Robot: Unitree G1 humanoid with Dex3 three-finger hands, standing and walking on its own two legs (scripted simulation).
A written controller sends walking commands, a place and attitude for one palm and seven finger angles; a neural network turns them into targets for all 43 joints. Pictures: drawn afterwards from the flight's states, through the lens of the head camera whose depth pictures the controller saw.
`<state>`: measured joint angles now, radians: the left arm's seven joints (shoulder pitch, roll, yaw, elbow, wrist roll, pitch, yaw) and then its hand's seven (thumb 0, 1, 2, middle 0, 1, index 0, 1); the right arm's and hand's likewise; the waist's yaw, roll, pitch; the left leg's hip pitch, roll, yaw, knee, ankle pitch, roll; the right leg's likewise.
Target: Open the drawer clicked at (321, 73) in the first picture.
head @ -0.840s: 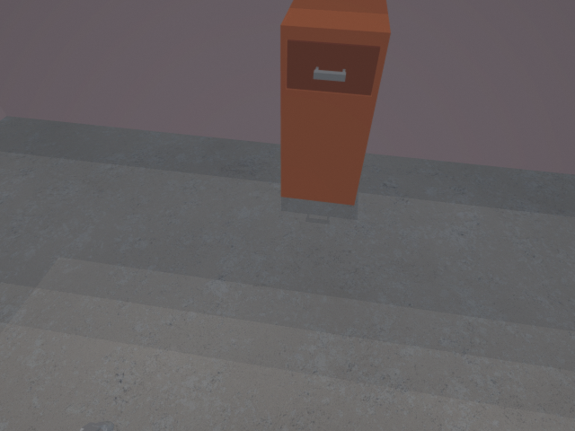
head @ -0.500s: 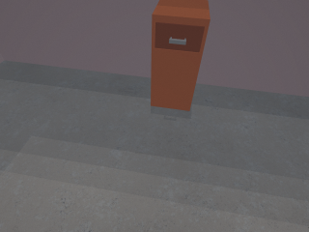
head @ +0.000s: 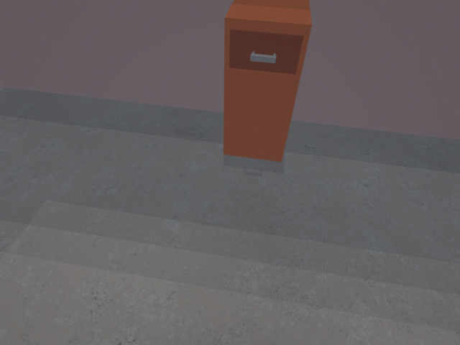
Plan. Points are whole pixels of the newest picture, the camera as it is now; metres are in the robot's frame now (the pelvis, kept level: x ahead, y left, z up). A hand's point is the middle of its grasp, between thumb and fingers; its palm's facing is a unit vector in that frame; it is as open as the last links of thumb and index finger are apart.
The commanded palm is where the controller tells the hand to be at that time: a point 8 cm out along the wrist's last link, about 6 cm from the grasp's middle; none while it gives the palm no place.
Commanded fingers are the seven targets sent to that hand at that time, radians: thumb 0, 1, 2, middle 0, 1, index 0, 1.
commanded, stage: look at it before walking up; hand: left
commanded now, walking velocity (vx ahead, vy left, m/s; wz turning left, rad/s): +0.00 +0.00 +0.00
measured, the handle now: (263, 56) +1.33 -0.08 -0.09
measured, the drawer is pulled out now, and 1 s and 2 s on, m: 0.00 0.00 0.00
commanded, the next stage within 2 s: walk to a spot facing it in 0.60 s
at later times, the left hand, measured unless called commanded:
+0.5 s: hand out of the picture +0.07 +0.25 -0.16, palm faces -0.03 -0.94 -0.33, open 7.4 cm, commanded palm none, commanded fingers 0.00 0.90 0.90 -0.20 -0.30 -0.20 -0.30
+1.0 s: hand out of the picture +0.06 +0.19 -0.18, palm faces -0.10 -0.97 -0.23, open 7.4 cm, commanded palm none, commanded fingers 0.00 0.90 0.90 -0.20 -0.30 -0.20 -0.30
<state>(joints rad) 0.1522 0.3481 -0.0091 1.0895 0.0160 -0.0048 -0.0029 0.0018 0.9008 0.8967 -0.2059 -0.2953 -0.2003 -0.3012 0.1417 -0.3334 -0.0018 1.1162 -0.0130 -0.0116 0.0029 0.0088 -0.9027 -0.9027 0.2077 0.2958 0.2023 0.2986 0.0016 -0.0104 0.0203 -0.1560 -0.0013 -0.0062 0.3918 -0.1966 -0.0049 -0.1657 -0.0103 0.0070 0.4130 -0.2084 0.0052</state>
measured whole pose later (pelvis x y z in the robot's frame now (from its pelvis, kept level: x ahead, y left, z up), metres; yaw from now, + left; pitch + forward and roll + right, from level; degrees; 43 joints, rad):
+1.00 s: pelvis +0.05 -0.02 -0.02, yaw -8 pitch -1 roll +1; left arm 0.34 0.24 0.03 1.05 0.03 0.02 -0.04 0.00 0.90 0.90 -0.20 -0.29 -0.20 -0.30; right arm 0.26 -0.24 -0.02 1.06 -0.02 -0.02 0.00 0.01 -0.90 -0.90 0.21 0.30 0.20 0.30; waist 0.03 -0.01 0.00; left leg -0.15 0.07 0.11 0.55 -0.38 -0.03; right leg -0.27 0.01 -0.01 0.66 -0.42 -0.02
